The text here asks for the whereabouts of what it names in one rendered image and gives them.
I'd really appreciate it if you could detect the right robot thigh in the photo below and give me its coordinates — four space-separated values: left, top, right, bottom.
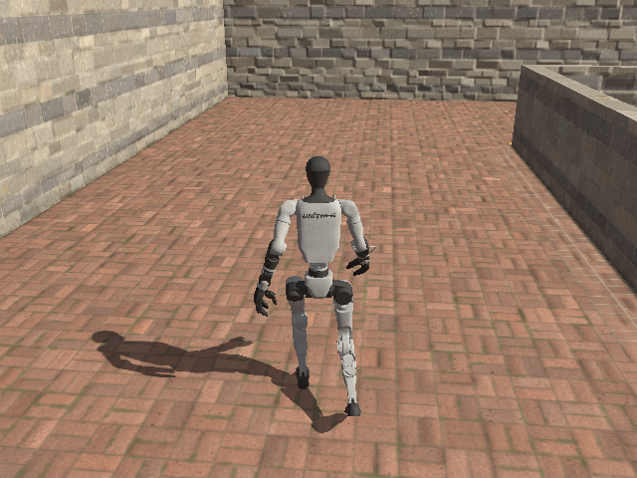
332 279 353 355

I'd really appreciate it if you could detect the left robot upper arm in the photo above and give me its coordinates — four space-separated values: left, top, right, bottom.
270 199 298 256

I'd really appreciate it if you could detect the right robot upper arm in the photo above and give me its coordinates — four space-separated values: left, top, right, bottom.
338 199 367 253

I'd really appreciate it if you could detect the left robot hand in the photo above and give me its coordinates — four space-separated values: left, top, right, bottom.
254 287 277 317

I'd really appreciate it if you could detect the robot left forearm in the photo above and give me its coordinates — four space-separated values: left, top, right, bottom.
257 240 280 291

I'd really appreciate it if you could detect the robot right forearm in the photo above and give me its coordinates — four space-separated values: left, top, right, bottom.
355 237 370 265

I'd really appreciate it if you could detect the left robot shin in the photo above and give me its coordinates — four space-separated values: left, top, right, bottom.
292 314 308 376

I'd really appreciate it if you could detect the right robot hand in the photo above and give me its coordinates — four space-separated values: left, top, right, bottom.
346 258 369 276

